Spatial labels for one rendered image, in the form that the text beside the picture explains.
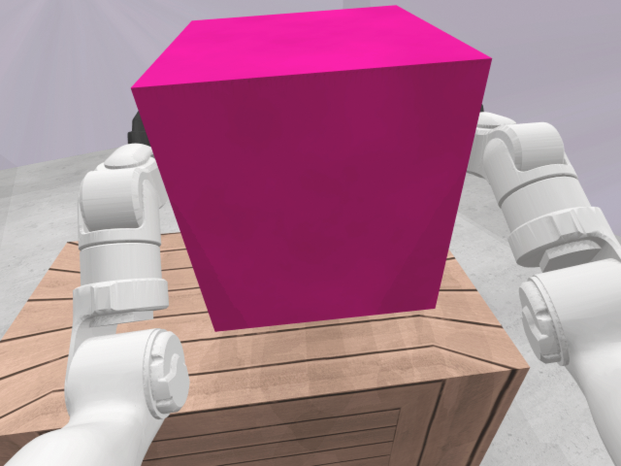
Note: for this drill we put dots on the right robot forearm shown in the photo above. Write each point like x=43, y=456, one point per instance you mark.
x=551, y=221

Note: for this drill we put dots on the robot right upper arm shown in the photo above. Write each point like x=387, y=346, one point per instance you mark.
x=572, y=316

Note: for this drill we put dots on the carton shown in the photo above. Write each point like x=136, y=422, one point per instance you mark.
x=314, y=161

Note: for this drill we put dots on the left robot forearm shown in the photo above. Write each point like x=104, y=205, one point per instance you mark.
x=119, y=243

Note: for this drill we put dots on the robot left upper arm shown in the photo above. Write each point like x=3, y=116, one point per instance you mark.
x=120, y=389

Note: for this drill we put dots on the left robot hand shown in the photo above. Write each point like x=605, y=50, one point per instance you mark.
x=138, y=134

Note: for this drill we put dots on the pedestal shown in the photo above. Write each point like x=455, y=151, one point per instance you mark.
x=419, y=388

